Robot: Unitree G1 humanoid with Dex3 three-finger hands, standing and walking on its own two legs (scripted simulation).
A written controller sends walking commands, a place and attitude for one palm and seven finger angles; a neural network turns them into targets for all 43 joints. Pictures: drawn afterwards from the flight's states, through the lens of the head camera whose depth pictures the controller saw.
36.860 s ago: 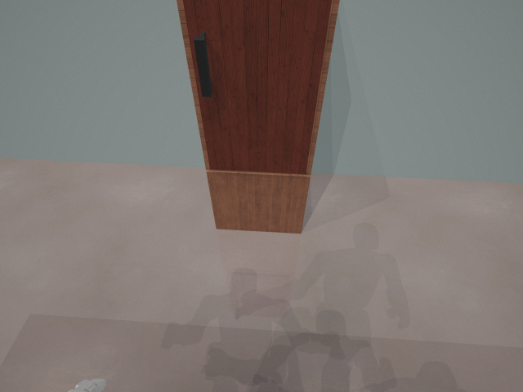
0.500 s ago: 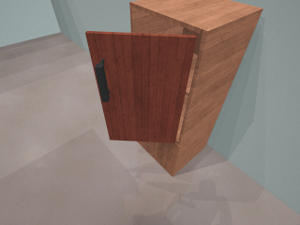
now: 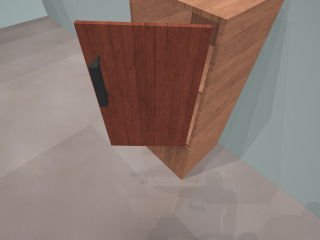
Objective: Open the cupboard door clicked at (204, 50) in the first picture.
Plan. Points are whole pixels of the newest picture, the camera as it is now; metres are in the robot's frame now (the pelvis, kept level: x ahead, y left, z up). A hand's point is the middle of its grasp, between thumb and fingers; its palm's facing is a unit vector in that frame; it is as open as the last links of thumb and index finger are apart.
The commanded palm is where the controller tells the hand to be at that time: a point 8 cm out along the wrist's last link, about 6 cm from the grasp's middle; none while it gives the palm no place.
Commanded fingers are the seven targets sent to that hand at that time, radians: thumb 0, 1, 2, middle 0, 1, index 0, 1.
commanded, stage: come to a stop and stand still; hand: left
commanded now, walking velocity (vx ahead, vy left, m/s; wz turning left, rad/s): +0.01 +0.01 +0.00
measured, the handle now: (101, 82) +0.55 +0.22 +0.07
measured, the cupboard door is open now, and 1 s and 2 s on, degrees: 46 46 46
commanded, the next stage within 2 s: look again from close up in 1.38 s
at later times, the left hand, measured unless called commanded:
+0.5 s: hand out of the picture -0.01 +0.16 -0.16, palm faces +0.00 -0.97 -0.24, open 7.3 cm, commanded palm none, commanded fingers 0.00 0.90 0.90 -0.20 -0.30 -0.20 -0.30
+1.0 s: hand out of the picture -0.02 +0.11 -0.17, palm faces +0.02 -0.98 -0.20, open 7.3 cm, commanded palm none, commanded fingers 0.00 0.90 0.90 -0.20 -0.30 -0.20 -0.30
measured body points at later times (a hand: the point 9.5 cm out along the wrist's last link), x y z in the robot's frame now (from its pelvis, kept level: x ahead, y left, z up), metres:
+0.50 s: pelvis -0.04 -0.03 +0.00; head -0.03 -0.05 +0.45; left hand -0.01 +0.21 -0.14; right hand -0.02 -0.25 -0.17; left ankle -0.05 +0.07 -0.74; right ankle -0.01 -0.13 -0.74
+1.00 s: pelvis -0.01 -0.05 +0.00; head +0.01 -0.07 +0.45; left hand -0.02 +0.17 -0.15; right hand -0.03 -0.26 -0.17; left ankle -0.05 +0.07 -0.74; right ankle -0.01 -0.13 -0.74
